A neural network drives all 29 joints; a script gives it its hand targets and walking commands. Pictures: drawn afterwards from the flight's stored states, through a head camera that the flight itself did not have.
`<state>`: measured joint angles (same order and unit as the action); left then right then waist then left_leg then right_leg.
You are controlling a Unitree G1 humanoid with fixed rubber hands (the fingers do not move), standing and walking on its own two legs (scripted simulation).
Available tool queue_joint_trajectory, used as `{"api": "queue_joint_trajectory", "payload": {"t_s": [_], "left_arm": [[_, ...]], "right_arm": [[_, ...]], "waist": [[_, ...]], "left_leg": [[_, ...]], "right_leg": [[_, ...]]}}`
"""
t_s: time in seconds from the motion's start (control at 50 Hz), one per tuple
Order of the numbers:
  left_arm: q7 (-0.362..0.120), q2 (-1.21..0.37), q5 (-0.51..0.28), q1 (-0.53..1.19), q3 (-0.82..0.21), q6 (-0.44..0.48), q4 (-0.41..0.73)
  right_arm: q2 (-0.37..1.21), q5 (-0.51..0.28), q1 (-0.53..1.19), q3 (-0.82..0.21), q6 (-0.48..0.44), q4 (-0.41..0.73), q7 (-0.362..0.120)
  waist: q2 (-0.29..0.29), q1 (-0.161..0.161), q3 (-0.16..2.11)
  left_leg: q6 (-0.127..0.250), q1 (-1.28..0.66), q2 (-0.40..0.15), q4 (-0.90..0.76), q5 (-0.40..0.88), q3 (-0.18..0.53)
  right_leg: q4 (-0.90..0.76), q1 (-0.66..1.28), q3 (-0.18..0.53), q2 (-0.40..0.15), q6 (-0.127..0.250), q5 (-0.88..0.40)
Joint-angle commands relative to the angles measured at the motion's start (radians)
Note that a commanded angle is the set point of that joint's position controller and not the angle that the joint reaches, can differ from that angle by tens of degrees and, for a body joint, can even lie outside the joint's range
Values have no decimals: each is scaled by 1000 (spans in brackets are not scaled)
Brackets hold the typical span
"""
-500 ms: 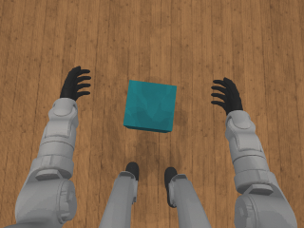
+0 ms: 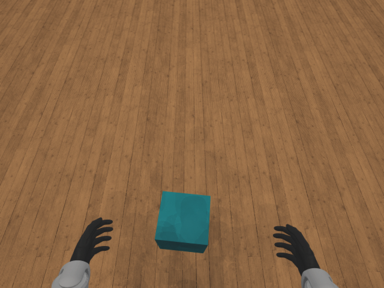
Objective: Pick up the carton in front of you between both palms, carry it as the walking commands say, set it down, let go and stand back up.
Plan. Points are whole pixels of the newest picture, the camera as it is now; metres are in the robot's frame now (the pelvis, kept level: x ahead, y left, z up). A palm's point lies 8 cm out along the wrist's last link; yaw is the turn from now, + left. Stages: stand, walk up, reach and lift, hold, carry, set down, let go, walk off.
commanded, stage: let go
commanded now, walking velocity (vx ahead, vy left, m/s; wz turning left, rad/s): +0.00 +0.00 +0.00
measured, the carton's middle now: (183, 223) +0.41 +0.02 -0.64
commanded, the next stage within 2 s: stand in 0.56 s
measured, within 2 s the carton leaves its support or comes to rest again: neither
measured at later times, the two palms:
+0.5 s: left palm out of the picture +0.16 +0.23 -0.06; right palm (316, 282) +0.16 -0.23 -0.06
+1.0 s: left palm out of the picture +0.12 +0.25 -0.10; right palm out of the picture +0.14 -0.26 -0.12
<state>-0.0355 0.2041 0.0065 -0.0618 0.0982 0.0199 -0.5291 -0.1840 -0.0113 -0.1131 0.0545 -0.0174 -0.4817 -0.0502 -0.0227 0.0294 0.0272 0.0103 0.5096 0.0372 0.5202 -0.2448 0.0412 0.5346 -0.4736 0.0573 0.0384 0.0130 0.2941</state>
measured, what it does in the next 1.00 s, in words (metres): stands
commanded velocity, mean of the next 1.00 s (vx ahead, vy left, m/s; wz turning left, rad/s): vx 0.00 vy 0.00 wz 0.00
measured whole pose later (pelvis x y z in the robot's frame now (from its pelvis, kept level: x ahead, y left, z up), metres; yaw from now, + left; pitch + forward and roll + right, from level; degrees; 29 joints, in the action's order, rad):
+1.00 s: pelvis +0.04 -0.01 -0.01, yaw +3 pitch +4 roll +1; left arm 0.03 0.26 0.02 -0.34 0.00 0.04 -0.68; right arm -0.26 0.02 -0.32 -0.01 -0.05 -0.75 0.02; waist 0.01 -0.01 0.10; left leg 0.00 0.29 0.04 0.60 -0.37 0.08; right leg 0.58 -0.22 -0.02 0.01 0.03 0.43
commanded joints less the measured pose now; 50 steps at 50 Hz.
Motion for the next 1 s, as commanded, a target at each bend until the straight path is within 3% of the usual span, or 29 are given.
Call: {"api": "queue_joint_trajectory", "payload": {"t_s": [0.0,0.1,0.24,0.46,0.48,0.5,0.54,0.56,0.58,0.62,0.66,0.7,0.74,0.8,0.98], "left_arm": [[-1,90,-3,-73,4,10,121],[-15,92,-6,-121,-24,-34,159],[-38,99,-2,-112,-30,-120,199],[-35,97,15,-115,-20,-162,216],[-17,112,3,-182,-23,-127,161],[-9,110,1,-164,-32,-120,173],[-2,105,-2,-142,-38,-117,191],[38,149,60,-194,-31,-62,49],[54,177,70,-220,-29,-35,47],[54,162,53,-215,-36,8,14],[48,147,38,-206,-46,42,-12],[49,148,31,-195,-50,58,-29],[53,160,27,-218,-51,59,-49],[57,167,19,-259,-57,51,-68],[70,173,8,-320,-69,22,-97]], "right_arm": [[-100,-6,-56,10,-10,115,-4],[-114,-5,-79,1,31,137,-17],[-117,14,-61,9,109,140,-22],[-117,29,-62,16,152,156,-21],[-127,54,-16,10,209,236,8],[-127,43,-46,2,224,222,20],[-123,36,-50,-8,236,218,32],[-201,44,-166,8,84,20,60],[-209,66,-163,12,30,1,77],[-180,64,-120,4,-26,-21,74],[-166,54,-114,-5,-56,-57,62],[-166,47,-126,-13,-74,-96,58],[-179,45,-152,-15,-77,-131,61],[-188,41,-193,-20,-69,-171,67],[-179,30,-236,-36,-40,-228,79]], "waist": [[27,-20,244],[29,-29,68],[-10,-24,-90],[15,-26,-88],[-24,-59,-27],[3,-41,-38],[20,-36,-53],[129,-31,-102],[135,-44,-168],[80,-49,-124],[33,-43,2],[23,-34,73],[19,-33,97],[1,-33,94],[4,-40,55]], "left_leg": [[-23,-373,-2,-71,373,-7],[-30,-428,0,-129,245,-13],[-27,-486,5,-131,109,-28],[-24,-505,4,-117,173,-26],[-20,-537,4,-81,230,-22],[-21,-525,5,-75,239,-24],[-24,-507,6,-82,235,-24],[-40,-226,-112,-185,-211,69],[-37,-147,-123,-224,-339,104],[-25,-115,-122,-190,-260,138],[-12,-213,-116,-120,-51,132],[-4,-267,-120,-66,142,130],[2,-275,-118,-34,247,129],[9,-254,-106,-3,290,119],[11,-219,-87,49,298,104]], "right_leg": [[-101,212,-16,-10,-44,-392],[-169,245,-20,-10,-35,-249],[-204,230,-26,-26,-24,-98],[-167,302,-31,-15,-23,-177],[-129,315,-50,15,-35,-187],[-124,306,-39,8,-27,-191],[-120,284,-38,6,-23,-182],[-128,247,-2,-94,-37,168],[-130,231,24,-105,-28,189],[-112,230,46,-119,-22,133],[-102,236,60,-133,-19,33],[-83,247,59,-138,-18,-80],[-56,263,49,-136,-18,-190],[-29,278,34,-135,-16,-296],[9,283,-2,-139,-1,-456]]}}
